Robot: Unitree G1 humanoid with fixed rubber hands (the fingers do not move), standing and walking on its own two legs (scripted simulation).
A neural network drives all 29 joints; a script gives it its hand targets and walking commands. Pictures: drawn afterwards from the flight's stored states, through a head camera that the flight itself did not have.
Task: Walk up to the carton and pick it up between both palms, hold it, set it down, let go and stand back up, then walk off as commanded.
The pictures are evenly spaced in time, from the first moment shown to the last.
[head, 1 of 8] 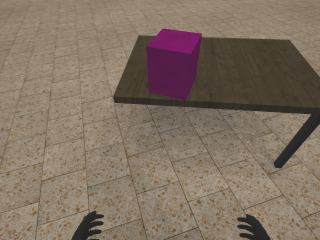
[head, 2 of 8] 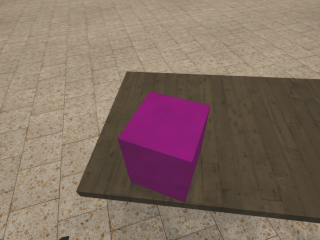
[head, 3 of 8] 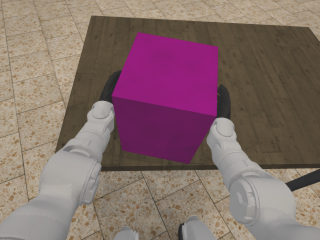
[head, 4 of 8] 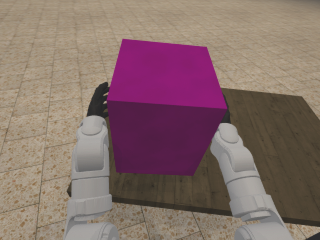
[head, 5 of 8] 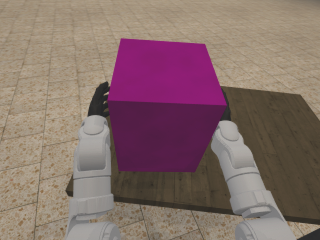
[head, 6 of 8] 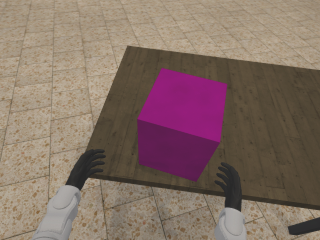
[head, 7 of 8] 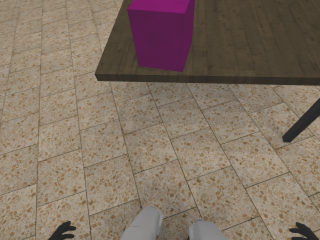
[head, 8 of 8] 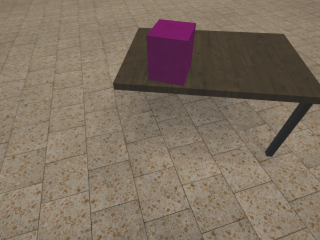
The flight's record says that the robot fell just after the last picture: no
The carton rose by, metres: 0.22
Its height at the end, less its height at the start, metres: +0.00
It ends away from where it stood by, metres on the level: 0.01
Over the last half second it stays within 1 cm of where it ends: yes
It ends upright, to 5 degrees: yes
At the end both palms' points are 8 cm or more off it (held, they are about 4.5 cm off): yes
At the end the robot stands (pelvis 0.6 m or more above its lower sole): yes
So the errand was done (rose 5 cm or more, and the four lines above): yes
